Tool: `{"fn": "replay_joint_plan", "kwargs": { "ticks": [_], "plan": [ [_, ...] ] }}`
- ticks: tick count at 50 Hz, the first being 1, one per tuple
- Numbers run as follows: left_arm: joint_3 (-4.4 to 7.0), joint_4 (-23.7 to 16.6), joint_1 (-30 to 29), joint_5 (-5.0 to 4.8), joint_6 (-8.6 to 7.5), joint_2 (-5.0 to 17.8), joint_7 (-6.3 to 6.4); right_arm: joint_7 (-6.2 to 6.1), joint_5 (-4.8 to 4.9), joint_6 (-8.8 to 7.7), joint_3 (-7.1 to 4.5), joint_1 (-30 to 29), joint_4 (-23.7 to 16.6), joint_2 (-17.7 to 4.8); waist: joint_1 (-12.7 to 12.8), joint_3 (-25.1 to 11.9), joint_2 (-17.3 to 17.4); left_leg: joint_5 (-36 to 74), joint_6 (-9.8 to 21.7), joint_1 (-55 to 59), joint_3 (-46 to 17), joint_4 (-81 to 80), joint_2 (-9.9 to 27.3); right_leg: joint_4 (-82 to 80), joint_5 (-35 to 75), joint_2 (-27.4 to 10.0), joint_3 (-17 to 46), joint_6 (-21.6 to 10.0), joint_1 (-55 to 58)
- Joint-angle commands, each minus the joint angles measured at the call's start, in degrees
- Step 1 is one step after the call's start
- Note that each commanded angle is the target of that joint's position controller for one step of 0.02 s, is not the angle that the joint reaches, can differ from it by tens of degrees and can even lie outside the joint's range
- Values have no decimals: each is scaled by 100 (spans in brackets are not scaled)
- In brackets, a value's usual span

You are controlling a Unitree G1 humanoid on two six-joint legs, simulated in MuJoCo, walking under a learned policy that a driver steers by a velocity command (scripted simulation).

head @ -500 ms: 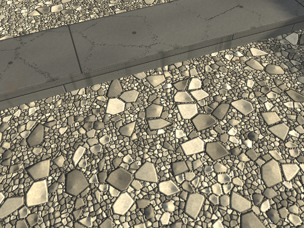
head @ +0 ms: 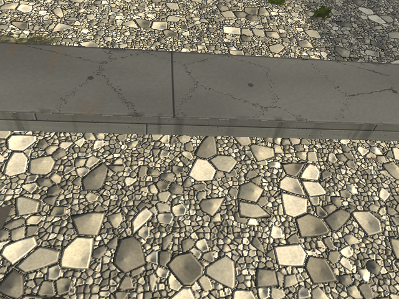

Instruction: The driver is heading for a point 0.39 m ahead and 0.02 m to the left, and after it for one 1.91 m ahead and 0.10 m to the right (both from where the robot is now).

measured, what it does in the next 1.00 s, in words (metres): walks ahead: right foot, then left foot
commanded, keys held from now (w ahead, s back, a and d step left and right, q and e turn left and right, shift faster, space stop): w+q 0.44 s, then w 0.16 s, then w+e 0.40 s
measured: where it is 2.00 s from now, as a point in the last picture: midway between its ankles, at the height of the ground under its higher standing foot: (150, 199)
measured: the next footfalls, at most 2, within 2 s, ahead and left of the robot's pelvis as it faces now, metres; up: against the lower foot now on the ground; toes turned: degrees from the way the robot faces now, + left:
right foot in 0.26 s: +0.30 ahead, -0.14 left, +0.00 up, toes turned +11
left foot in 0.74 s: +0.51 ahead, +0.21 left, +0.00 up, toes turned +21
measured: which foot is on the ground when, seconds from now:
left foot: down 0.00-0.26, up 0.28-0.72, down 0.74-1.00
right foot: up 0.00-0.24, down 0.26-0.76, up 0.78-1.00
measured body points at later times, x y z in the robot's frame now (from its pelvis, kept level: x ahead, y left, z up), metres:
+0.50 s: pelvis +0.26 -0.03 -0.01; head +0.29 -0.02 +0.44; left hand +0.25 +0.25 -0.14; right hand +0.47 -0.27 -0.12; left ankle +0.25 +0.12 -0.68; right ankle +0.26 -0.15 -0.76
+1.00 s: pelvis +0.51 +0.10 -0.01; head +0.53 +0.12 +0.44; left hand +0.57 +0.40 -0.13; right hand +0.63 -0.16 -0.12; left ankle +0.48 +0.19 -0.76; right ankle +0.62 -0.04 -0.67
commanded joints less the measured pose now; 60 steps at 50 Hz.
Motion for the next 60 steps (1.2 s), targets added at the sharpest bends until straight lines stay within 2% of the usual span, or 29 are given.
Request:
{"fn": "replay_joint_plan", "kwargs": {
  "ticks": [1, 8, 11, 12, 13, 14, 15, 16, 17, 18, 19, 20, 23, 29, 33, 35, 36, 37, 38, 39, 40, 41, 42, 43, 47, 48, 53, 57, 60],
  "plan": [
    [10, -503, -885, -28, -138, 185, -54, -68, 6, -101, -216, 102, -296, -991, -9, 368, 970, 15, 689, 447, -1211, -787, 1028, -664, 481, 81, 43, 80, -674],
    [-114, -921, -1556, -89, -311, 200, -228, -84, 98, 7, -284, 388, -243, -1103, -290, 664, 1075, 670, 758, 572, -1530, -259, 1105, -1718, 56, 204, -49, 119, -207],
    [-37, -831, -907, -105, -378, 462, -242, -93, 116, 80, -324, 71, -370, -1181, 90, 447, 1362, 1580, 615, 323, -1693, 158, 1119, -1930, -211, 326, -144, -49, 996],
    [55, -658, -258, -76, -394, 644, -203, -88, 103, 86, -306, -121, -466, -1135, 422, 119, 1336, 2340, 486, 169, -1575, 695, 884, -2124, -174, 397, -209, -203, 1892],
    [160, -464, 693, -12, -401, 917, -152, -56, 40, 72, -263, -373, -627, -1028, 877, -585, 1114, 2527, 284, -397, -1299, 1856, 528, -1996, -115, -46, 132, -487, 3360],
    [228, -367, 1821, 65, -337, 1343, -78, -42, -128, 37, -144, -355, -805, -667, 1178, -1717, 74, 810, 67, -1479, -803, 3685, 30, -1739, -505, -1274, 1367, -785, 5180],
    [241, -217, 1922, 122, -277, 1472, -144, -23, 152, -65, -43, 537, -965, -243, 595, -2264, -2312, -2245, -164, -3342, -589, 5292, -532, -2683, -1582, -2429, 4196, -1598, 6350],
    [72, -338, 1559, 40, -261, 753, -140, -49, 289, -75, -176, 320, -737, -936, 678, -1372, -1365, -1891, -166, -3889, -705, 5970, -19, -2918, -2173, -2223, 3892, -1408, 5688],
    [-11, -401, 1242, -6, -229, 409, -107, -34, 246, -57, -239, -320, -830, -1187, 751, -592, -690, -1326, -138, -3947, -469, 5900, 217, -2919, -1740, -1962, 2689, -1159, 4801],
    [-48, -408, 963, 36, -202, 342, -109, -42, 187, -37, -242, -555, -834, -1093, 595, -224, -166, -898, -138, -3598, -344, 5691, 447, -3019, -1015, -1677, 1954, -1042, 3992],
    [-72, -363, 827, 81, -180, 233, -108, -21, 115, -22, -261, -732, -883, -1003, 510, 37, -165, -672, -126, -3438, -308, 5436, 574, -3151, -561, -1463, 1474, -999, 3489],
    [-82, -310, 801, 138, -190, 240, -91, 25, 133, 14, -258, -694, -931, -861, 393, 78, -362, -523, -104, -3189, -281, 5302, 706, -3285, -341, -1356, 1093, -972, 3191],
    [-39, -157, 892, 79, -270, 354, -87, 75, 132, 93, -191, -970, -1165, -584, 350, 273, -320, -349, -133, -3369, -127, 4910, 789, -3585, 431, -1374, 517, -1162, 2920],
    [-6, -23, 1104, -24, -205, 672, -78, 281, 46, -41, -9, -2007, -1515, -470, 550, 490, -94, 1167, -140, -3019, 367, 2656, 549, -3761, 956, -1092, -498, -1096, 2877],
    [12, 232, 1704, -182, -71, 937, -90, 378, 52, -81, -1, -2685, -1827, -623, 649, 622, -150, 832, -12, -2832, 605, 1825, 358, -3506, 1226, -1389, -285, -1046, 3501],
    [19, 282, 1683, -196, 7, 1080, -72, 373, 29, -105, -131, -2278, -1777, -923, 259, 302, -301, 590, 129, -1962, 756, 1432, 81, -2777, 2446, -1384, -304, -894, 3682],
    [-22, 297, 1653, -191, 34, 1027, -60, 341, 11, -106, -270, -1471, -1528, -1157, -192, -178, -267, 841, 261, -741, 893, 1209, -106, -1849, 2998, -1161, -486, -744, 3416],
    [-127, 228, 1667, -93, 11, 797, -50, 258, -31, -82, -427, -515, -1294, -1522, -611, -847, -143, 1062, 469, 948, 438, 1484, 342, -507, 2190, -885, -609, -503, 2416],
    [-348, 38, 2193, 27, -64, 61, -91, 164, -173, -50, -543, 51, -1241, -2162, -413, -1842, 1237, 450, 1245, 2991, -2094, 1251, 2093, 1860, -1089, -28, -702, -102, 342],
    [-308, 151, 2181, -103, -167, 303, -107, 181, -161, -67, -427, 125, -1294, -1822, -508, -2538, 1418, 226, 1546, 2964, -3643, 395, 2562, 2847, -3149, 236, 310, -112, -146],
    [-161, 2, 1742, -291, -175, 722, -122, 204, -132, -91, -303, -261, -1271, -1472, -433, -1554, 1085, 141, 1254, 2298, -2704, 304, 2325, 3172, -2883, -77, 405, -160, -686],
    [-174, -88, 1453, -281, -161, 658, -113, 207, -78, -119, -235, -634, -1259, -1252, -252, -851, 947, 329, 1054, 1484, -1848, 180, 2079, 2963, -2414, -357, 239, -192, -767],
    [-156, -67, 1358, -192, -109, 591, -83, 225, -73, -152, -179, -1005, -1234, -1040, -43, -453, 756, 470, 905, 748, -1268, -38, 1829, 2651, -2013, -550, 195, -179, -554],
    [-115, -9, 1479, -154, -7, 545, -58, 243, -88, -211, -142, -1273, -1233, -872, 176, -221, 879, 638, 796, 176, -775, -298, 1634, 2418, -1698, -702, 240, -166, -181],
    [-131, -30, 1530, -137, 278, 195, -35, 203, -161, -402, -189, -1552, -1049, -857, 482, 159, 672, 1181, 787, -439, 238, -921, 1521, 2041, -927, -726, 306, -52, 4],
    [-195, -110, 1412, 468, 419, 76, -225, 200, -284, -375, -130, -1063, -767, -869, 547, 450, 377, 1405, 647, -715, 600, -986, 1480, 1795, -659, -587, -120, -29, 40],
    [-280, -490, 512, 245, 429, -6, -484, 160, -239, -361, -168, -1001, -643, -1009, 333, 522, 668, 1181, 435, -420, 1434, -959, 1331, -35, 508, -472, -443, -156, 322],
    [-246, -777, 34, 324, 441, 195, -509, 99, -227, -254, -239, -642, -416, -1204, 173, 696, 619, 1413, 343, 527, 1551, -719, 1647, -732, -281, -336, -694, -456, 256],
    [-163, -772, 417, 346, 431, 323, -440, 93, -246, -118, -263, -589, -325, -1357, 339, 346, 683, 3753, 247, 1105, 1811, 625, 1640, -985, -1324, 177, -1021, -843, 821]
  ]
}}
Keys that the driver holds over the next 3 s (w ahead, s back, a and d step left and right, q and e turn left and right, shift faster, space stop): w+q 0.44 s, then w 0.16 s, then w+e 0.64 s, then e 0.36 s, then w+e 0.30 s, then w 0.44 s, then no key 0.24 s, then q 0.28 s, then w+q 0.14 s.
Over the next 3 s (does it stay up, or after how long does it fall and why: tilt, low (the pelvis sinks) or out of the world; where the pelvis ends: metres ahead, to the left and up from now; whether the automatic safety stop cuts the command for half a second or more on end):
stays up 1.25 -0.06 0.08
